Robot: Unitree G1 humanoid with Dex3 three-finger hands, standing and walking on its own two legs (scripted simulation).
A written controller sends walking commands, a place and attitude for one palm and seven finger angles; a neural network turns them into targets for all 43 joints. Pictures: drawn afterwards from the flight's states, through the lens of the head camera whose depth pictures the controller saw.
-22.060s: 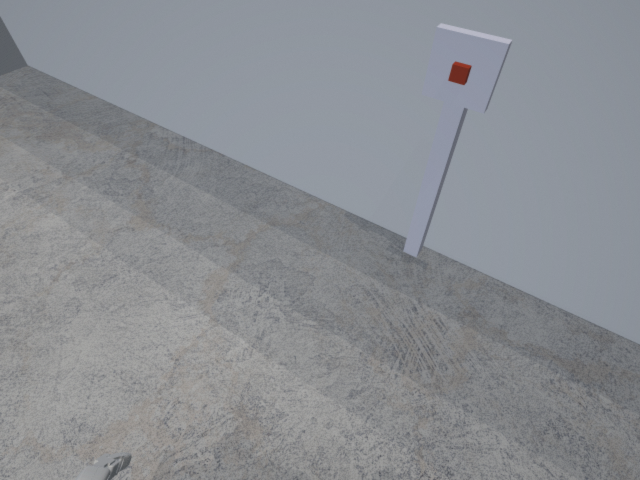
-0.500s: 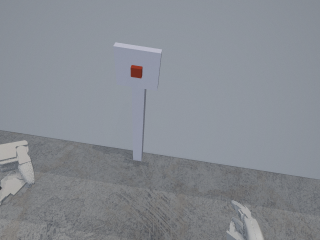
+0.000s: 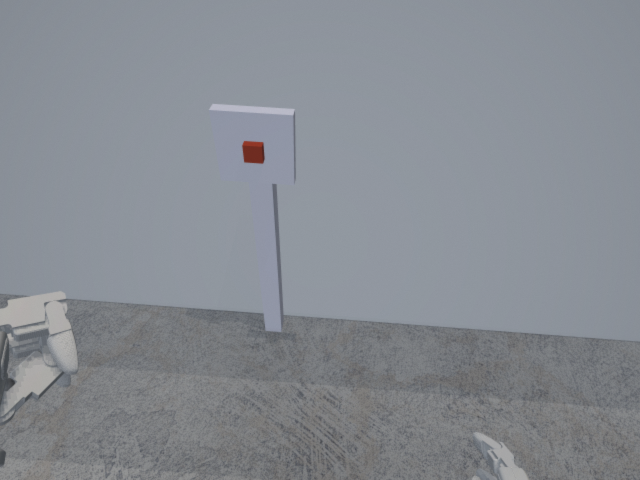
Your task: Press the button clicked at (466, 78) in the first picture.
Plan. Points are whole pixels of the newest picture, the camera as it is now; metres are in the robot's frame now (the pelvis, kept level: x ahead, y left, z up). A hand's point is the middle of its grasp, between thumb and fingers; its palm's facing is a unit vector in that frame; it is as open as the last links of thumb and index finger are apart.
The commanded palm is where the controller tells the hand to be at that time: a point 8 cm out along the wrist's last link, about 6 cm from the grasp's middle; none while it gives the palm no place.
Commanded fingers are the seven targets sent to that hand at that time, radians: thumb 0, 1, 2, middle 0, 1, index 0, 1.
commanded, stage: stop stepping back and stand still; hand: left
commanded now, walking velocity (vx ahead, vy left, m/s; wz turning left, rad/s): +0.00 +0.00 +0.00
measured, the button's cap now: (254, 151) +0.78 +0.17 +0.02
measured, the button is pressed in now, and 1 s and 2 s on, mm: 0 0 0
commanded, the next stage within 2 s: let the arm hang, fingers relaxed in 0.18 s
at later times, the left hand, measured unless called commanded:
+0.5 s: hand out of the picture +0.12 +0.23 -0.12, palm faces +0.05 -0.96 -0.28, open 3.0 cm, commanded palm none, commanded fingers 0.00 0.90 0.90 -0.86 -1.02 -0.86 -1.02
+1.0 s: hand out of the picture -0.08 +0.21 -0.16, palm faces +0.09 -0.97 -0.21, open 6.7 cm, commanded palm none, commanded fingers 0.00 0.90 0.90 -0.20 -0.30 -0.20 -0.30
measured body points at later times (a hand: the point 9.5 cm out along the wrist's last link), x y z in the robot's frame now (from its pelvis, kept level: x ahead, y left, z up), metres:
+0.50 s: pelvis -0.01 +0.02 -0.01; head -0.01 +0.02 +0.44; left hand +0.11 +0.28 -0.10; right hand +0.13 -0.22 -0.13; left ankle +0.04 +0.14 -0.73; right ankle +0.01 -0.08 -0.73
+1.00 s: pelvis +0.00 +0.03 +0.01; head +0.01 +0.03 +0.46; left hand -0.08 +0.26 -0.15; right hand -0.03 -0.17 -0.16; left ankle +0.04 +0.14 -0.73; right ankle +0.01 -0.08 -0.73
